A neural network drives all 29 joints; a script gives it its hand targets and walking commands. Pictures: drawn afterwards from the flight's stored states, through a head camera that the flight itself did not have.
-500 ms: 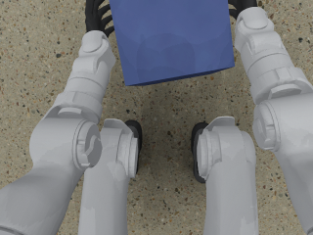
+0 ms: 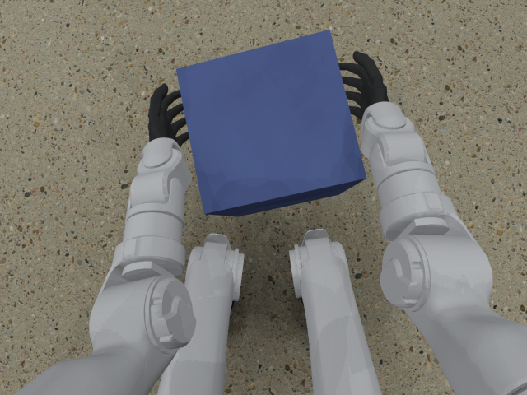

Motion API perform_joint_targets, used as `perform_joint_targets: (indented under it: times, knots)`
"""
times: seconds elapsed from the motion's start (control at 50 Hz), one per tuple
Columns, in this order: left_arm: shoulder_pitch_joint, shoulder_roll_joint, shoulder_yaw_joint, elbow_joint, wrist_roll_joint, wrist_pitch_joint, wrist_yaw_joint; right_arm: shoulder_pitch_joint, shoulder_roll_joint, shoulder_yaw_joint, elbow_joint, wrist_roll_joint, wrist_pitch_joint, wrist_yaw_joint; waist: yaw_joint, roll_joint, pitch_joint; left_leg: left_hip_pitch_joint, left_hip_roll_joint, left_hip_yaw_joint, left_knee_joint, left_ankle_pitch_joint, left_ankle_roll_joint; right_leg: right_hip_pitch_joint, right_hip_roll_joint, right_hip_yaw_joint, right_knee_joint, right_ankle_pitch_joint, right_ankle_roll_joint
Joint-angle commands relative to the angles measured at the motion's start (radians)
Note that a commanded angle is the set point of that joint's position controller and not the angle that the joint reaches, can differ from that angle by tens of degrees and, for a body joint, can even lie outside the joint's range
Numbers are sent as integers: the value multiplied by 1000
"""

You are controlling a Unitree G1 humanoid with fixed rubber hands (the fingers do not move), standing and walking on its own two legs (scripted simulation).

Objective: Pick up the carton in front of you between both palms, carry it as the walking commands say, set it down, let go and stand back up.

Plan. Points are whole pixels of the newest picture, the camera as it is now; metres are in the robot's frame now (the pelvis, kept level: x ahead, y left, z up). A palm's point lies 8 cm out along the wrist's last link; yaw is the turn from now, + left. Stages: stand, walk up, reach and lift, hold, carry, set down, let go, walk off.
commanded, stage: reach and lift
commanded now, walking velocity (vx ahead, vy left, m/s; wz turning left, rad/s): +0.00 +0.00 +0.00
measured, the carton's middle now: (273, 144) +0.47 -0.03 -0.15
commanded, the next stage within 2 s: none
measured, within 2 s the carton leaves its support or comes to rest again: neither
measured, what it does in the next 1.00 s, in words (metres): rises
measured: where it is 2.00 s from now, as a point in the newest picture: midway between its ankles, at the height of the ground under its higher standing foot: (267, 321)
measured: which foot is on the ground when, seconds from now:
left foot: down 0.00-1.00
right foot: down 0.00-1.00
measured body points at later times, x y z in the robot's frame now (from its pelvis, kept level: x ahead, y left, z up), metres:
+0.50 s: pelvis +0.04 +0.00 +0.13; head +0.22 -0.02 +0.54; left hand +0.46 +0.14 +0.07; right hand +0.47 -0.17 +0.07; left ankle +0.12 +0.13 -0.42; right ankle +0.12 -0.12 -0.42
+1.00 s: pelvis +0.10 +0.01 +0.27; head +0.17 -0.01 +0.72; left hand +0.43 +0.15 +0.23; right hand +0.43 -0.16 +0.23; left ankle +0.12 +0.13 -0.42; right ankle +0.12 -0.12 -0.42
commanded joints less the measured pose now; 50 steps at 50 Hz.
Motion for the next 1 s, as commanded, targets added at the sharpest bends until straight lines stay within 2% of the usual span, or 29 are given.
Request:
perform_joint_targets:
  times: [0.0,0.08,0.1,0.12,0.14,0.2,0.22,0.24,0.26,0.28,0.3,0.32,0.34,0.36,0.4,0.44,0.48,0.54,0.56,0.58,0.62,0.66,0.68,0.78,0.8,0.84,0.9,0.92,0.98]
  knots:
    - [-731,-911,-523,-85,-70,-14,-219,-419,1074,287,-34,57,-4,210,-16,-85,-855,425,-70,149,-237,61,46,521,49,-142,-278,52,-49]
    - [-697,-961,-598,-101,-97,-10,-234,-411,1107,363,-160,90,-13,209,-36,-69,-1027,524,-70,148,-284,125,39,679,54,-140,-312,167,-40]
    - [-650,-994,-596,-124,-103,-7,-236,-397,1122,383,-169,92,0,209,12,-70,-1067,557,-82,169,-298,139,36,735,53,-134,-342,173,-36]
    - [-649,-985,-608,-117,-113,0,-240,-393,1146,414,-185,103,8,204,-27,-129,-1044,572,-73,144,-324,118,48,749,57,-147,-365,161,-25]
    - [-560,-991,-611,-83,-96,12,-244,-390,1171,439,-204,130,6,205,24,-114,-1022,581,-73,146,-337,127,49,766,53,-142,-369,155,-21]
    - [-571,-1021,-674,-129,-131,14,-258,-325,1154,469,-212,131,16,205,-37,-105,-1026,618,-67,141,-371,155,42,860,56,-134,-414,216,-21]
    - [-564,-1029,-698,-159,-132,14,-260,-303,1182,465,-222,127,15,204,-10,-83,-1036,658,-72,138,-388,159,44,864,55,-122,-429,204,-26]
    - [-568,-1030,-737,-182,-161,11,-262,-315,1161,513,-257,154,7,200,-44,-76,-1047,670,-62,122,-391,196,36,877,55,-127,-411,255,-28]
    - [-513,-1052,-744,-184,-169,9,-266,-319,1178,563,-311,176,-3,195,-6,-84,-1094,725,-70,124,-398,227,41,914,50,-124,-434,268,-22]
    - [-510,-1043,-748,-157,-163,13,-264,-260,1190,543,-285,156,4,194,-34,-84,-1065,728,-63,126,-410,221,36,940,53,-116,-453,282,-23]
    - [-462,-1038,-753,-152,-168,15,-261,-275,1200,564,-290,184,4,194,-14,-104,-1021,741,-63,115,-438,223,42,940,53,-124,-463,271,-15]
    - [-496,-1046,-772,-172,-188,11,-265,-243,1167,569,-297,178,1,192,-63,-84,-1048,764,-66,107,-457,219,36,989,59,-125,-481,287,-23]
    - [-484,-1059,-805,-211,-186,9,-259,-221,1183,573,-291,181,3,192,-36,-40,-1042,800,-68,108,-472,232,31,971,58,-118,-486,289,-22]
    - [-423,-1049,-781,-151,-177,14,-256,-198,1201,575,-283,198,-2,191,-3,-68,-1005,834,-60,100,-493,225,39,978,56,-112,-515,257,-22]
    - [-351,-1047,-800,-166,-154,13,-253,-142,1200,592,-307,197,-4,194,-5,-25,-999,900,-60,90,-541,228,33,996,60,-107,-541,254,-24]
    - [-331,-1035,-769,-135,-146,13,-260,-112,1198,550,-259,172,5,189,-22,-75,-869,863,-50,81,-583,208,47,1072,50,-93,-613,254,-21]
    - [-286,-1037,-762,-132,-127,8,-265,-84,1183,529,-256,141,-8,187,-30,-50,-827,899,-48,63,-615,200,46,1037,46,-89,-639,222,-31]
    - [-229,-1036,-744,-94,-97,4,-270,-34,1217,505,-234,122,-9,188,22,-31,-778,956,-44,69,-696,193,50,1124,38,-58,-721,224,-33]
    - [-231,-1035,-727,-109,-110,-6,-273,-61,1209,524,-280,133,-21,187,-33,-91,-781,1008,-39,30,-705,229,59,1125,40,-78,-726,246,-29]
    - [-244,-1050,-755,-129,-109,-11,-278,-22,1211,493,-263,108,-26,186,-31,-35,-802,1007,-38,40,-723,238,53,1180,37,-61,-751,276,-37]
    - [-194,-1071,-741,-109,-116,-14,-276,24,1220,509,-270,114,-28,191,-36,-43,-763,1074,-33,33,-772,236,52,1230,35,-52,-790,283,-42]
    - [-166,-1039,-751,-100,-85,-12,-280,19,1230,527,-265,116,-32,194,4,-50,-730,1093,-23,24,-822,243,62,1239,29,-43,-824,285,-37]
    - [-83,-1079,-753,-81,-85,-6,-275,75,1215,542,-300,115,-39,196,1,-23,-738,1174,-22,10,-843,344,62,1280,24,-35,-839,354,-40]
    - [-9,-1064,-718,-58,-64,-2,-292,163,1212,513,-298,70,-22,196,-28,-58,-641,1261,-9,1,-961,330,66,1391,12,-27,-978,359,-38]
    - [32,-1058,-753,-92,-61,-5,-291,192,1249,548,-304,90,-22,198,19,-66,-624,1281,-4,-5,-984,343,69,1432,11,-17,-988,364,-40]
    - [64,-1062,-723,-84,-38,-4,-301,199,1215,533,-322,68,-24,194,-9,-51,-592,1338,-1,-18,-1027,391,73,1458,10,-7,-1037,397,-41]
    - [90,-1050,-757,-121,-48,9,-310,232,1243,585,-354,85,-19,194,20,-64,-596,1413,5,-14,-1081,421,78,1549,2,5,-1094,447,-37]
    - [99,-1064,-774,-119,-62,23,-312,260,1227,555,-359,79,-11,192,-20,-49,-551,1425,1,-13,-1111,420,74,1606,0,9,-1117,464,-40]
    - [107,-1039,-820,-186,-73,44,-320,358,1235,578,-361,74,22,196,-27,-38,-497,1562,18,-35,-1176,514,74,1650,-8,12,-1193,531,-48]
